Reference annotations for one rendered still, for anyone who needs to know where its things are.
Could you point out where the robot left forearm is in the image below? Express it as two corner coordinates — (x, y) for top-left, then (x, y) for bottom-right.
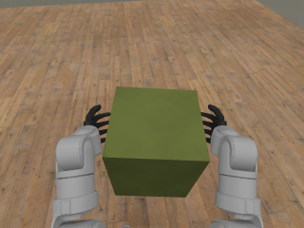
(50, 125), (103, 228)

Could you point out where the left robot hand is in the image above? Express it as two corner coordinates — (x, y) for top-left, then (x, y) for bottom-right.
(84, 104), (111, 143)

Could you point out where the right robot hand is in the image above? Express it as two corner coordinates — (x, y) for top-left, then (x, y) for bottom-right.
(200, 104), (227, 143)

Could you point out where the robot left upper arm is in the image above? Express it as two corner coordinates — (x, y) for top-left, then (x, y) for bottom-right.
(57, 218), (105, 228)

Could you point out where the robot right forearm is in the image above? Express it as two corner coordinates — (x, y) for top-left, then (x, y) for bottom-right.
(210, 125), (264, 228)

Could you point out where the carton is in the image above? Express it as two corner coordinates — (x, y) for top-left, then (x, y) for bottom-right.
(102, 86), (210, 198)

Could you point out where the robot right upper arm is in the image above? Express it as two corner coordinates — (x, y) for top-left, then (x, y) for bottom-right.
(209, 218), (258, 228)

